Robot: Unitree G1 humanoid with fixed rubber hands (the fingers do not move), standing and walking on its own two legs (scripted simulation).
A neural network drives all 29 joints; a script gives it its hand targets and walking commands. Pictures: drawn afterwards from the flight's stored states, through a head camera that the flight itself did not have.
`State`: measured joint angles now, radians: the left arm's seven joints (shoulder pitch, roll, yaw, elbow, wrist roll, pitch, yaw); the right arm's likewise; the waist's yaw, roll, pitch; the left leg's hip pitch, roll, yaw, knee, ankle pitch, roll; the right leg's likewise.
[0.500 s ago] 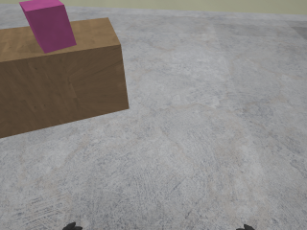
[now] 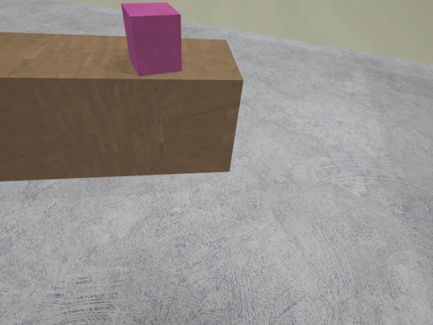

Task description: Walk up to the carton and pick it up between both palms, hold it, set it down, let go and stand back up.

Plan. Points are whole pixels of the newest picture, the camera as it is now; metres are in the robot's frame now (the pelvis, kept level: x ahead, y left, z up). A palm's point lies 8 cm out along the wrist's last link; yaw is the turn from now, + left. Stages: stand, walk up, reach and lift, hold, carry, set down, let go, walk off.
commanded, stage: walk up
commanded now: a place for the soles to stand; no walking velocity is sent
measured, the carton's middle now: (152, 38) +1.30 +0.34 +0.03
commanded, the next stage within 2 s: none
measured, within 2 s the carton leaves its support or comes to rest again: neither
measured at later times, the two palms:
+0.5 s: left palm (103, 227) +0.35 +0.27 -0.06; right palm (334, 286) +0.26 -0.25 -0.10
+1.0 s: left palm (75, 220) +0.38 +0.36 -0.10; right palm (254, 156) +0.63 -0.10 -0.07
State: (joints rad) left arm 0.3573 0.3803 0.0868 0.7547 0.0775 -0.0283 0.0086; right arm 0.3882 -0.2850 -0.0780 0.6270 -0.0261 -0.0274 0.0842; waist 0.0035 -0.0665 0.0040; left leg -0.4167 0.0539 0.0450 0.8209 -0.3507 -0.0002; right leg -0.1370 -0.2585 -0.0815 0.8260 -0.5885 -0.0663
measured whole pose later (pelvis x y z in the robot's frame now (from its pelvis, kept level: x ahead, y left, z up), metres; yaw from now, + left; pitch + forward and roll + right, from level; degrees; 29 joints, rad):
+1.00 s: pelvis +0.45 +0.10 +0.02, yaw +12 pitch -1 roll +0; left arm 0.50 0.29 0.03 0.69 0.06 -0.04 0.02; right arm 0.21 -0.20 -0.03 0.65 -0.06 -0.02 0.07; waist 0.05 -0.05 0.07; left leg -0.40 0.00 0.08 0.63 -0.23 0.04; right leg -0.02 -0.14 -0.16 0.62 -0.48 0.01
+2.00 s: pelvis +0.73 +0.22 +0.04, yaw +14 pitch -2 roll -2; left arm 0.56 0.24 0.03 0.69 0.05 -0.07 0.02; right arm 0.23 -0.25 -0.02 0.68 -0.06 0.05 0.06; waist 0.06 0.10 0.07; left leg -0.48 0.10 0.02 0.77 -0.20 -0.03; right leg -0.09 0.00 -0.09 0.44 -0.32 0.00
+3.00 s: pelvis +0.77 +0.32 +0.04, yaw +2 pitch +0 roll +0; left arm 0.35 0.26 0.02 0.73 0.01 -0.01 0.00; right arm 0.38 -0.28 -0.01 0.69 -0.02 0.00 0.00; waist -0.01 0.00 0.00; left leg -0.26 0.03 0.11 0.52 -0.26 0.01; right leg -0.20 0.01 0.03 0.54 -0.34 -0.01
